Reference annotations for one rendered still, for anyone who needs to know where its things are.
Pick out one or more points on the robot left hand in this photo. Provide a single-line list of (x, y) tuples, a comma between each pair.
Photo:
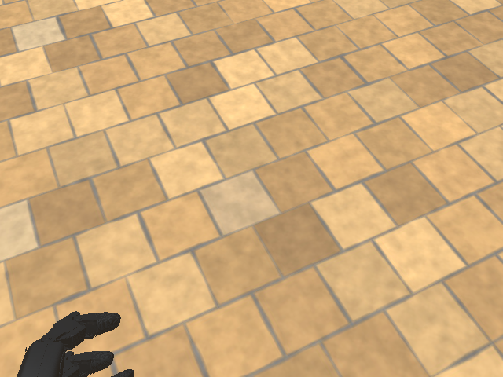
[(47, 358)]

